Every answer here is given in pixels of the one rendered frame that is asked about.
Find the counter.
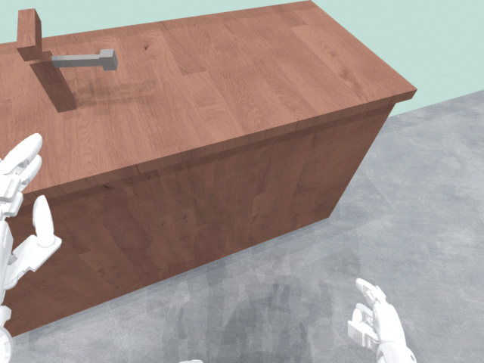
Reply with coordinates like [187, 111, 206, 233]
[0, 0, 417, 337]

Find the robot right hand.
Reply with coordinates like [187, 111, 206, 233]
[348, 278, 406, 354]

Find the robot left hand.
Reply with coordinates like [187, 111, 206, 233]
[0, 133, 61, 305]

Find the tap lever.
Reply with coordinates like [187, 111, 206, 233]
[51, 49, 118, 70]

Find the robot right forearm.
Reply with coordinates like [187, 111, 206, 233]
[377, 342, 417, 363]

